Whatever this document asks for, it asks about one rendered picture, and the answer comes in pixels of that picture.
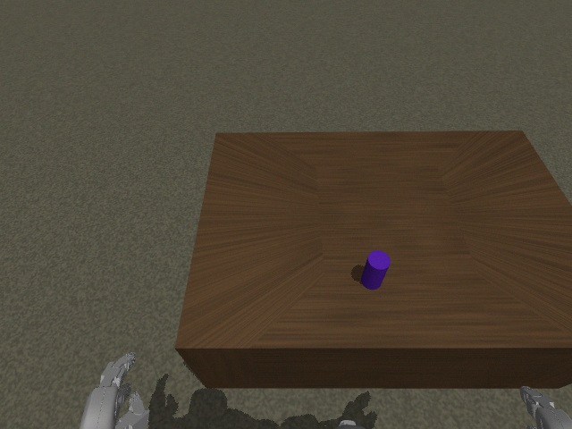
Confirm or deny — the left robot hand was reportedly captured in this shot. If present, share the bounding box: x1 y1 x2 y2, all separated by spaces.
80 352 149 429

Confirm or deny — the right robot hand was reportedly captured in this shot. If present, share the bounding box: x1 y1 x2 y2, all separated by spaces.
520 386 572 429

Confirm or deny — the can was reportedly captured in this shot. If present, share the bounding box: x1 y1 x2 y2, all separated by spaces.
361 250 391 290

